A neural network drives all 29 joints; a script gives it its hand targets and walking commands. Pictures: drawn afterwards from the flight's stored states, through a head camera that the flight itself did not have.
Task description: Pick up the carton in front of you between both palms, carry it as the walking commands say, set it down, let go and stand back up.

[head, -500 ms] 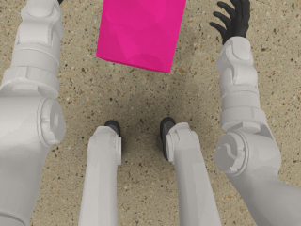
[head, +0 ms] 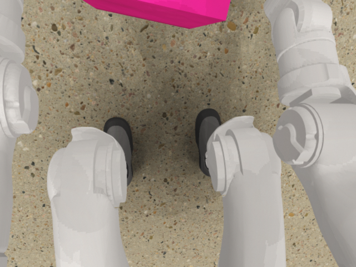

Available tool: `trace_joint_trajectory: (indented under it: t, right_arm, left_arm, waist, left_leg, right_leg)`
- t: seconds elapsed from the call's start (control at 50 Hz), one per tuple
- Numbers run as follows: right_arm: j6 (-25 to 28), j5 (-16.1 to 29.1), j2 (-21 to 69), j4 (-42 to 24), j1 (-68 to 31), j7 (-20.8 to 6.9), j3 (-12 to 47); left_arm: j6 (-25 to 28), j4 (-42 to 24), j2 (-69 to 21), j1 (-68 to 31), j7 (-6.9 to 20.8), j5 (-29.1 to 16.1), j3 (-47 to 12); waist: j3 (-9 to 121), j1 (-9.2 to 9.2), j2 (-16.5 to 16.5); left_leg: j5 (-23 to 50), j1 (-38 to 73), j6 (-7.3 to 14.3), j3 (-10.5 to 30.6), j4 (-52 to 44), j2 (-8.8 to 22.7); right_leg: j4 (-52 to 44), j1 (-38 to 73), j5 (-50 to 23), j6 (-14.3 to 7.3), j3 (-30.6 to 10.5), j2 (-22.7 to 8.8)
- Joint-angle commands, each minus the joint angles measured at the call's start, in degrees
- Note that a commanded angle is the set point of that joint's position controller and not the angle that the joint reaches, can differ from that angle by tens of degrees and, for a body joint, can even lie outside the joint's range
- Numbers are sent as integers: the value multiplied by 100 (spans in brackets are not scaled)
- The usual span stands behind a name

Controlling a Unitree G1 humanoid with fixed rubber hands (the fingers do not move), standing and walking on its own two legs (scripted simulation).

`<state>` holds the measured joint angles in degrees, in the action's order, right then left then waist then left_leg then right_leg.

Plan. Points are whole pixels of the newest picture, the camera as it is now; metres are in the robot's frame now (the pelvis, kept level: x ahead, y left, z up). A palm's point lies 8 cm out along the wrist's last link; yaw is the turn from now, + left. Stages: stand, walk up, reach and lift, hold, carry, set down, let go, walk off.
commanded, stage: reach and lift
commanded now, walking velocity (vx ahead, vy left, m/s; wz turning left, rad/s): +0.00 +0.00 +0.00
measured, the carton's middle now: out of the picture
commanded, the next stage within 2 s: none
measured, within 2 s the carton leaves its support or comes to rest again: leaves its support in 0.86 s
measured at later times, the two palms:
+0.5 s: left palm out of the picture +0.60 +0.17 -0.19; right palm out of the picture +0.56 -0.14 -0.19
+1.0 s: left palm out of the picture +0.57 +0.17 -0.13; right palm out of the picture +0.56 -0.13 -0.12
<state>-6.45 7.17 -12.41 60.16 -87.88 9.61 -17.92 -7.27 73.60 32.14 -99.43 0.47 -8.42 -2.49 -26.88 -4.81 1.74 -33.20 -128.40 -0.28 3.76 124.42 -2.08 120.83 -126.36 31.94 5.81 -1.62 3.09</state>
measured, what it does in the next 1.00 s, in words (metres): stands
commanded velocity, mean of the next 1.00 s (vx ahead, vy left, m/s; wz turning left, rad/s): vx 0.00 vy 0.00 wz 0.00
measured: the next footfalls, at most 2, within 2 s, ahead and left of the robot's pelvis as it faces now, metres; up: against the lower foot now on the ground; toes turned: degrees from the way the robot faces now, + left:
none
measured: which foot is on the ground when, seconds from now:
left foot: down 0.00-1.00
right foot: down 0.00-1.00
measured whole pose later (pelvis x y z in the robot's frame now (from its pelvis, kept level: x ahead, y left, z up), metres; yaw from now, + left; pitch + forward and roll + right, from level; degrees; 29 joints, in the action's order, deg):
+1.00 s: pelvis +0.02 +0.00 +0.00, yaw +2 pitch +40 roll -3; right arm -16.6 4.1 -5.7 41.3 -74.1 12.0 -22.8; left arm -18.3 51.9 17.5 -82.4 -4.6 -1.9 6.2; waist -12.7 -2.4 2.1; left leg -35.4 -129.4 -2.3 4.2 124.9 -4.7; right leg 122.7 -128.2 34.4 6.4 -4.2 6.1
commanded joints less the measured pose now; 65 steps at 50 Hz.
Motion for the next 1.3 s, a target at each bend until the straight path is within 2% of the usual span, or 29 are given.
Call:
trace_joint_trajectory:
  t: [0.0,0.14,0.24,0.36,0.46,0.5,0.54,0.58,0.62,0.68,0.78,0.86,0.92,0.96,1.0,1.08,1.12,1.2,1.28]
  right_arm:
    - [232,149,-951,-630,-1692,6,119]
    - [286,441,-877,-353,-1415,12,437]
    - [281,285,-717,-197,-1104,18,303]
    - [272,284,-634,-468,-1514,47,351]
    - [193,247,47,-446,-1936,-50,488]
    - [141,-43,400,-405,-2026,-123,314]
    - [-25,-205,2481,-597,-2835,-619,653]
    - [-272,-392,3904,-741,-3172,-1151,789]
    - [-451,-446,4608,-896,-3138,-1506,820]
    - [-577,-351,5085,-1058,-2944,-1756,889]
    - [-597,124,5589,-1576,-3130,-1819,1403]
    - [-688,548,5932,-2411,-3427,-1680,2061]
    - [-887,546,6081,-2994,-3476,-1666,2398]
    - [-1008,422,6289,-3216,-3386,-1612,2545]
    - [-1137,196,6417,-3081,-3049,-1631,2472]
    - [-1318,-609,6597,-2150,-2359,-1760,1623]
    - [-1369,-959,6572,-1866,-2196,-1794,1239]
    - [-1388,-1259,6575,-1799,-2266,-1830,962]
    - [-1434,-1264,6713,-1952,-2428,-1872,1076]
  left_arm:
    - [217,-709,726,-2120,-86,-172,-93]
    - [223,-757,368,-1842,-186,-468,-317]
    - [220,-511,314,-1417,-160,-238,-61]
    - [241,-582,270,-1699,-166,-203,-44]
    - [178,-576,-537,-2112,-19,-261,-278]
    - [105,-561,-1108,-2175,105,-116,-207]
    - [-48,-726,-3354,-2629,615,-10,-488]
    - [-220,-781,-4854,-2417,1101,205,-346]
    - [-355,-962,-5604,-2003,1410,364,-77]
    - [-460,-1238,-6069,-1749,1567,400,-3]
    - [-501,-2029,-6718,-1860,1458,90,-520]
    - [-565,-3166,-7283,-2219,1252,-238,-1002]
    - [-754,-3889,-7649,-2220,1107,-210,-1119]
    - [-935,-3937,-8006,-1927,1007,-64,-1141]
    - [-1107,-3521,-8191,-1354,1025,205,-903]
    - [-1263,-2312,-8306,-623,1202,981,9]
    - [-1278,-2008,-8244,-522,1287,1304,458]
    - [-1265,-1876,-8143,-613,1366,1619,912]
    - [-1291,-2033,-8173,-759,1385,1639,930]
  waist:
    - [7416,-167,-841]
    - [7973,-209,-892]
    - [7403,-125,-787]
    - [7253,-28,-695]
    - [6947,-9,-729]
    - [6695,-141,-726]
    - [6524,-177,-816]
    - [6260,-68,-787]
    - [6033,17,-633]
    - [6073,108,-550]
    - [7566,181,-656]
    - [9864,139,-875]
    - [11526,128,-1044]
    - [11788,142,-1032]
    - [11033,168,-921]
    - [8802,133,-731]
    - [8269,119,-661]
    - [8211,172,-540]
    - [8724,244,-392]
  left_leg:
    - [2058,3803,-29,-144,-804,177]
    - [2721,4271,-111,-233,-555,85]
    - [2329,3559,-107,-278,-622,78]
    - [1835,3221,-51,-334,-725,87]
    - [1468,3238,-57,-327,-800,38]
    - [1317,3197,-74,-308,-825,-34]
    - [1302,3165,-28,-323,-801,-189]
    - [1371,3060,24,-410,-726,-280]
    - [1390,2838,105,-517,-722,-346]
    - [1687,2733,147,-541,-696,-347]
    - [2706,3707,119,-513,-614,-357]
    - [3952,5320,54,-543,-596,-401]
    - [4549,6311,-28,-550,-743,-463]
    - [4315,6256,-95,-625,-979,-555]
    - [3733,5644,-120,-701,-1288,-616]
    - [1796,3702,-83,-874,-2028,-664]
    - [1268,3252,-46,-898,-2326,-690]
    - [955,3217,-2,-885,-2733,-706]
    - [881,3621,11,-883,-3031,-707]
  right_leg:
    - [-361,3153,-2179,-106,760,-61]
    - [-174,3455,-2740,-174,792,-13]
    - [-218,3364,-2573,-158,713,32]
    - [-309,3480,-2275,-175,670,59]
    - [-366,3584,-1968,-222,654,130]
    - [-387,3662,-1825,-243,669,167]
    - [-361,3484,-1758,-298,697,311]
    - [-265,3183,-1647,-317,783,379]
    - [-251,2954,-1570,-333,843,415]
    - [-182,2795,-1818,-368,820,417]
    - [-45,2893,-2543,-389,869,439]
    - [-179,3168,-3183,-342,982,486]
    - [-397,3332,-3283,-296,1033,554]
    - [-627,3419,-3114,-253,1056,611]
    - [-913,3288,-2768,-216,1032,632]
    - [-1545,2930,-1485,-249,976,663]
    - [-1854,2948,-1127,-278,939,665]
    - [-2307,3168,-887,-296,879,657]
    - [-2625,3563,-812,-286,878,657]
